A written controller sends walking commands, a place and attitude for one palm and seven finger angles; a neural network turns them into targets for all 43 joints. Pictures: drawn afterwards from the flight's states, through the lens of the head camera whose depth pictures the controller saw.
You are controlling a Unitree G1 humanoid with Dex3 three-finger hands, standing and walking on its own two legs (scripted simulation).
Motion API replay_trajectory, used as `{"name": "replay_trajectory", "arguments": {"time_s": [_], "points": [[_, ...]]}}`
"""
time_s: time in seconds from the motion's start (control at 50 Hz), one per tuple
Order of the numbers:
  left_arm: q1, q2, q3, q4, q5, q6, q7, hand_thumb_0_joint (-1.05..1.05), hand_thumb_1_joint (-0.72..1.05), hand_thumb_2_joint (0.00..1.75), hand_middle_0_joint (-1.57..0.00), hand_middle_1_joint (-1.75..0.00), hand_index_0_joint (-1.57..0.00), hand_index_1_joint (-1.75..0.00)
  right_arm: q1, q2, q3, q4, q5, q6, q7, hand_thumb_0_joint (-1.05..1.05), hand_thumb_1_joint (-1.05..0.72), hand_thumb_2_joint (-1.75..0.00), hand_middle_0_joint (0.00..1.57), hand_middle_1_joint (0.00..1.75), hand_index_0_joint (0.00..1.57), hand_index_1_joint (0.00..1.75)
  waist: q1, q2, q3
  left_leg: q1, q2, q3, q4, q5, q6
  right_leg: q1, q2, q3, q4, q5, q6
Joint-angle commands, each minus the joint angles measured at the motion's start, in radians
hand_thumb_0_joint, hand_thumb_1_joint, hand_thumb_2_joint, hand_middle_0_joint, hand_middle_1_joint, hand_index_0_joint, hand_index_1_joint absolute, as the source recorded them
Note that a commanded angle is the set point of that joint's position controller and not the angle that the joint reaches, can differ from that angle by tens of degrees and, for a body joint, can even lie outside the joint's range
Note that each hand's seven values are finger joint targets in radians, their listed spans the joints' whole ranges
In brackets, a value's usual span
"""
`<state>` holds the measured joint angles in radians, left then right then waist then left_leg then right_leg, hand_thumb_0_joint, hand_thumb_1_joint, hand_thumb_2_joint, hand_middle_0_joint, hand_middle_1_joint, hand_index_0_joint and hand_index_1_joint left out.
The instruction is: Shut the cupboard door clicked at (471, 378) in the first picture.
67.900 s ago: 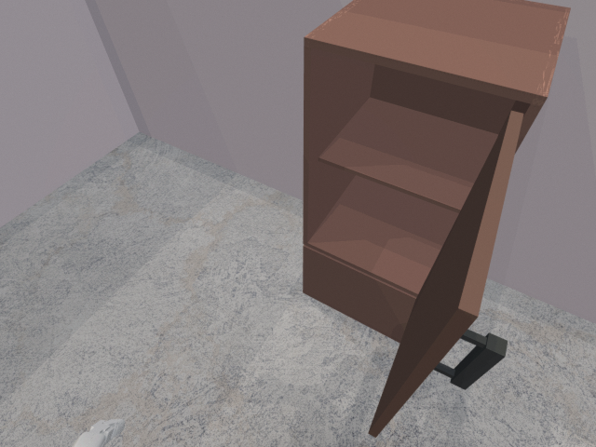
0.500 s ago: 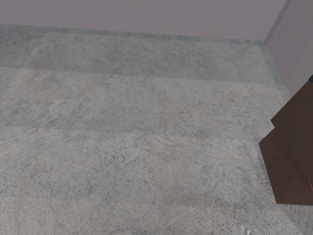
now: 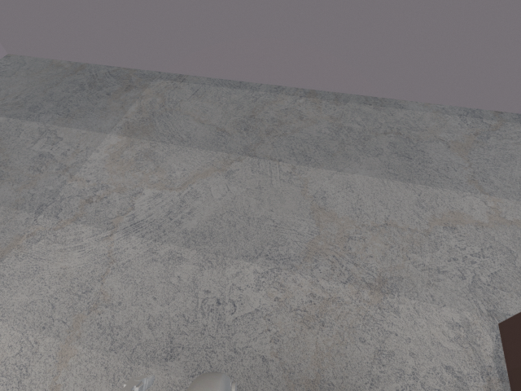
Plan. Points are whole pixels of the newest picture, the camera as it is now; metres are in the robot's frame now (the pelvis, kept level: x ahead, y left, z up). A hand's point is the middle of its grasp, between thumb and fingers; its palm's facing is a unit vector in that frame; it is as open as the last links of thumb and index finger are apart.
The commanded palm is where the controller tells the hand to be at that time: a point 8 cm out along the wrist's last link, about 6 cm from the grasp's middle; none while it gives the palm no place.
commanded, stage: walk to a spot facing it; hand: left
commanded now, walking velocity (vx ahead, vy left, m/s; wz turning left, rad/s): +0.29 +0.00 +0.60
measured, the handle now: out of the picture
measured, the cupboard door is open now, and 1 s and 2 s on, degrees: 13 13 13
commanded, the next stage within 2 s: turn to face it in 0.24 s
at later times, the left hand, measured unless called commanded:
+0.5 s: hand out of the picture +0.15 +0.27 -0.18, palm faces +0.29 -0.93 -0.23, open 7.4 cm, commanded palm none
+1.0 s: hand (143, 299) +0.31 +0.26 -0.17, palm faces +0.03 -0.98 -0.22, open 7.4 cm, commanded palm none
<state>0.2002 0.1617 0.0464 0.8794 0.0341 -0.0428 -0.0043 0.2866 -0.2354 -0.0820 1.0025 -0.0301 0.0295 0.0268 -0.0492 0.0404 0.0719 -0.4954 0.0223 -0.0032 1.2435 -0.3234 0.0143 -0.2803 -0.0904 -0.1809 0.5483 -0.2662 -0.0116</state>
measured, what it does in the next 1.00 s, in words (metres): walks ahead: left foot, then right foot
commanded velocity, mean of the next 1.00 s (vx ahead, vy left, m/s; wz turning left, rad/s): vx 0.07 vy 0.00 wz -0.23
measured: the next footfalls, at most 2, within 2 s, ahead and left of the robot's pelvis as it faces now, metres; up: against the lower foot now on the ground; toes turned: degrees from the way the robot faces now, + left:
left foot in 0.32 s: +0.24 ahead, +0.16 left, +0.00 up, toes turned +19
right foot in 0.72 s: +0.30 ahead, -0.05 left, +0.00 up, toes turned +2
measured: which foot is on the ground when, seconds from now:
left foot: up 0.00-0.30, down 0.32-0.74, up 0.76-1.00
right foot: down 0.00-0.30, up 0.32-0.70, down 0.72-1.00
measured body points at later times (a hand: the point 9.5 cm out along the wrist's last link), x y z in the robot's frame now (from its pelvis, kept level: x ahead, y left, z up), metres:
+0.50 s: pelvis +0.17 +0.06 -0.01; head +0.21 +0.09 +0.44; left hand +0.13 +0.32 -0.16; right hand +0.35 -0.14 -0.13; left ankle +0.20 +0.14 -0.73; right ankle +0.19 -0.10 -0.66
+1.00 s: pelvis +0.26 +0.07 +0.00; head +0.32 +0.07 +0.45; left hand +0.31 +0.31 -0.15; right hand +0.34 -0.19 -0.14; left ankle +0.25 +0.20 -0.69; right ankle +0.26 -0.05 -0.73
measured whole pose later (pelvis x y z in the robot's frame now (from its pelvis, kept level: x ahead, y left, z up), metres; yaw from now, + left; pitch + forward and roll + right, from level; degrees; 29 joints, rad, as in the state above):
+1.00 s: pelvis +0.26 +0.07 +0.00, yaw -1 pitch +2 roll +0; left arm 0.23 0.18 0.07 0.93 0.03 0.04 0.00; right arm 0.15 -0.22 -0.06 0.94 -0.01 0.05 -0.03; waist 0.01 0.00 0.09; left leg -0.45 0.05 0.01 0.92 -0.43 -0.07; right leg -0.27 0.03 0.05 0.50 -0.25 -0.02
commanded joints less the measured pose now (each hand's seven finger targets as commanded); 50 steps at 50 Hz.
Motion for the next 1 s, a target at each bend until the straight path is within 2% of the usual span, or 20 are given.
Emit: {"name": "replay_trajectory", "arguments": {"time_s": [0.0, 0.16, 0.2, 0.24, 0.26, 0.28, 0.3, 0.32, 0.34, 0.38, 0.42, 0.52, 0.66, 0.68, 0.7, 0.72, 0.74, 0.76, 0.82, 0.98], "points": [[0.108, 0.138, 0.042, -0.001, -0.002, -0.038, 0.02, 0.0, 0.9, 0.9, -0.2, -0.3, -0.2, -0.3, -0.054, -0.001, 0.002, -0.094, 0.005, -0.021, 0.016, 0.0, -0.9, -0.9, 0.2, 0.3, 0.2, 0.3, 0.04, -0.172, -0.03, -0.171, 0.072, 0.001, -0.041, 0.082, -0.02, 0.142, -0.263, 0.108, -0.336, 0.149, -0.068], [0.195, 0.183, 0.045, 0.052, -0.002, -0.037, 0.021, 0.0, 0.9, 0.9, -0.2, -0.3, -0.2, -0.3, -0.249, 0.009, 0.029, -0.184, 0.003, -0.031, 0.04, 0.0, -0.9, -0.9, 0.2, 0.3, 0.2, 0.3, 0.085, -0.171, -0.003, -0.137, 0.058, 0.116, -0.471, 0.07, 0.005, 0.32, -0.291, -0.049, -0.249, 0.482, -0.065], [0.177, 0.217, 0.054, 0.046, -0.002, -0.033, 0.02, 0.0, 0.9, 0.9, -0.2, -0.3, -0.2, -0.3, -0.217, -0.015, 0.025, -0.189, 0.004, -0.038, 0.037, 0.0, -0.9, -0.9, 0.2, 0.3, 0.2, 0.3, 0.061, -0.185, -0.034, -0.034, 0.025, 0.144, -0.543, 0.021, 0.03, 0.334, -0.314, -0.072, -0.161, 0.616, -0.063], [0.148, 0.256, 0.062, 0.035, -0.009, -0.026, 0.016, 0.0, 0.9, 0.9, -0.2, -0.3, -0.2, -0.3, -0.079, -0.064, 0.009, -0.162, -0.002, -0.043, 0.027, 0.0, -0.9, -0.9, 0.2, 0.3, 0.2, 0.3, -0.019, -0.159, -0.114, 0.237, -0.052, 0.191, -0.631, 0.06, 0.056, 0.241, -0.287, -0.137, 0.071, 0.688, -0.031], [0.129, 0.252, 0.065, 0.021, -0.014, -0.021, 0.009, 0.0, 0.9, 0.9, -0.2, -0.3, -0.2, -0.3, 0.059, -0.132, -0.011, -0.13, -0.005, -0.045, 0.018, 0.0, -0.9, -0.9, 0.2, 0.3, 0.2, 0.3, -0.095, -0.066, -0.2, 0.487, -0.026, 0.123, -0.713, 0.123, 0.077, 0.092, -0.251, -0.147, 0.315, 0.518, 0.002], [0.146, 0.183, 0.054, -0.023, -0.024, -0.012, -0.008, 0.0, 0.9, 0.9, -0.2, -0.3, -0.2, -0.3, 0.156, -0.288, -0.046, -0.118, -0.017, -0.052, 0.006, 0.0, -0.9, -0.9, 0.2, 0.3, 0.2, 0.3, -0.116, 0.258, -0.28, 0.716, 0.294, -0.368, -0.778, 0.295, 0.202, -0.268, -0.064, -0.121, 0.675, -0.212, 0.078], [0.027, 0.194, 0.041, -0.09, -0.021, -0.008, -0.004, 0.0, 0.9, 0.9, -0.2, -0.3, -0.2, -0.3, 0.211, -0.333, -0.05, -0.105, 0.003, -0.048, -0.011, 0.0, -0.9, -0.9, 0.2, 0.3, 0.2, 0.3, -0.145, 0.149, -0.291, 0.731, 0.41, -0.556, -0.866, 0.466, 0.28, -0.412, -0.017, 0.067, 0.797, -0.357, 0.066], [0.004, 0.17, 0.043, -0.099, -0.022, -0.007, 0.01, 0.0, 0.9, 0.9, -0.2, -0.3, -0.2, -0.3, 0.159, -0.313, -0.037, -0.114, 0.006, -0.053, -0.026, 0.0, -0.9, -0.9, 0.2, 0.3, 0.2, 0.3, -0.099, 0.041, -0.249, 0.61, 0.42, -0.479, -0.872, 0.416, 0.267, -0.418, -0.035, 0.132, 0.831, -0.304, 0.056], [0.041, 0.138, 0.036, -0.062, -0.019, -0.001, 0.015, 0.0, 0.9, 0.9, -0.2, -0.3, -0.2, -0.3, 0.064, -0.264, -0.02, -0.139, 0.006, -0.061, -0.037, 0.0, -0.9, -0.9, 0.2, 0.3, 0.2, 0.3, -0.055, 0.099, -0.221, 0.503, 0.384, -0.403, -0.891, 0.342, 0.237, -0.402, -0.062, 0.159, 0.821, -0.253, 0.055], [0.127, 0.122, 0.028, 0.013, -0.006, 0.022, 0.009, 0.0, 0.9, 0.9, -0.2, -0.3, -0.2, -0.3, -0.072, -0.142, 0.019, -0.161, 0.006, -0.071, -0.046, 0.0, -0.9, -0.9, 0.2, 0.3, 0.2, 0.3, 0.024, 0.085, -0.146, 0.323, 0.289, -0.222, -0.933, 0.29, 0.175, -0.288, -0.076, 0.18, 0.712, -0.141, 0.054], [0.177, 0.085, 0.015, 0.062, -0.005, 0.043, 0.01, 0.0, 0.9, 0.9, -0.2, -0.3, -0.2, -0.3, -0.082, -0.102, 0.037, -0.137, 0.007, -0.077, -0.053, 0.0, -0.9, -0.9, 0.2, 0.3, 0.2, 0.3, 0.057, 0.043, -0.139, 0.28, 0.25, -0.126, -0.946, 0.4, 0.154, -0.216, -0.05, 0.179, 0.611, -0.082, 0.054], [0.137, 0.058, 0.002, 0.073, -0.009, 0.068, 0.011, 0.0, 0.9, 0.9, -0.2, -0.3, -0.2, -0.3, -0.095, -0.081, 0.042, -0.089, 0.006, -0.061, -0.056, 0.0, -0.9, -0.9, 0.2, 0.3, 0.2, 0.3, 0.069, 0.026, -0.071, 0.21, 0.249, -0.007, -0.971, 0.354, 0.145, -0.089, 0.005, 0.159, 0.326, -0.034, 0.047], [0.104, 0.079, 0.035, 0.029, -0.004, 0.071, -0.004, 0.0, 0.9, 0.9, -0.2, -0.3, -0.2, -0.3, -0.109, -0.113, 0.009, -0.081, 0.004, -0.026, -0.062, 0.0, -0.9, -0.9, 0.2, 0.3, 0.2, 0.3, 0.073, 0.059, -0.05, 0.264, 0.283, 0.046, -0.809, 0.289, 0.116, -0.002, 0.066, 0.096, 0.082, 0.029, 0.032], [0.126, 0.096, 0.042, 0.029, -0.003, 0.063, -0.004, 0.0, 0.9, 0.9, -0.2, -0.3, -0.2, -0.3, -0.107, -0.108, 0.005, -0.083, 0.008, -0.024, -0.06, 0.0, -0.9, -0.9, 0.2, 0.3, 0.2, 0.3, 0.082, 0.04, -0.052, 0.247, 0.254, 0.073, -0.735, 0.285, 0.083, 0.05, 0.061, 0.121, -0.002, 0.121, 0.02], [0.16, 0.14, 0.051, 0.034, 0.0, 0.054, -0.001, 0.0, 0.9, 0.9, -0.2, -0.3, -0.2, -0.3, -0.102, -0.085, 0.006, -0.091, 0.014, -0.024, -0.058, 0.0, -0.9, -0.9, 0.2, 0.3, 0.2, 0.3, 0.095, -0.068, -0.075, 0.201, 0.182, 0.131, -0.605, 0.187, 0.028, 0.119, -0.017, 0.252, -0.085, 0.315, -0.017], [0.18, 0.216, 0.061, 0.04, 0.007, 0.041, 0.006, 0.0, 0.9, 0.9, -0.2, -0.3, -0.2, -0.3, -0.1, -0.036, 0.01, -0.111, 0.02, -0.026, -0.053, 0.0, -0.9, -0.9, 0.2, 0.3, 0.2, 0.3, 0.096, -0.268, -0.089, 0.044, 0.049, 0.205, -0.409, -0.113, -0.033, 0.208, -0.219, 0.506, -0.159, 0.61, -0.114], [0.22, 0.237, 0.062, 0.047, -0.007, 0.038, 0.016, 0.0, 0.9, 0.9, -0.2, -0.3, -0.2, -0.3, -0.132, -0.03, 0.021, -0.133, 0.019, -0.012, -0.059, 0.0, -0.9, -0.9, 0.2, 0.3, 0.2, 0.3, 0.122, -0.282, -0.136, -0.036, -0.003, 0.093, -0.24, -0.328, -0.055, 0.264, -0.289, 0.616, -0.198, 0.769, -0.213], [0.195, 0.237, 0.07, 0.044, -0.006, 0.036, 0.027, 0.0, 0.9, 0.9, -0.2, -0.3, -0.2, -0.3, -0.139, -0.042, 0.019, -0.138, 0.018, -0.012, -0.064, 0.0, -0.9, -0.9, 0.2, 0.3, 0.2, 0.3, 0.111, -0.311, -0.149, -0.095, 0.009, 0.018, -0.142, -0.305, -0.058, 0.285, -0.277, 0.642, -0.196, 0.768, -0.241], [0.096, 0.194, 0.065, 0.01, -0.012, 0.048, 0.034, 0.0, 0.9, 0.9, -0.2, -0.3, -0.2, -0.3, -0.145, -0.046, 0.018, -0.126, 0.019, -0.011, -0.058, 0.0, -0.9, -0.9, 0.2, 0.3, 0.2, 0.3, 0.078, -0.13, -0.162, -0.098, 0.042, -0.017, -0.105, -0.145, -0.072, 0.275, -0.177, 0.478, -0.153, 0.642, -0.206], [0.03, 0.239, 0.083, -0.017, -0.002, 0.063, 0.018, 0.0, 0.9, 0.9, -0.2, -0.3, -0.2, -0.3, -0.117, -0.035, 0.019, -0.158, 0.025, -0.011, -0.058, 0.0, -0.9, -0.9, 0.2, 0.3, 0.2, 0.3, 0.063, -0.19, -0.136, 0.07, 0.001, 0.026, -0.483, -0.097, -0.082, 0.162, -0.112, 0.477, -0.128, 0.515, -0.169]]}}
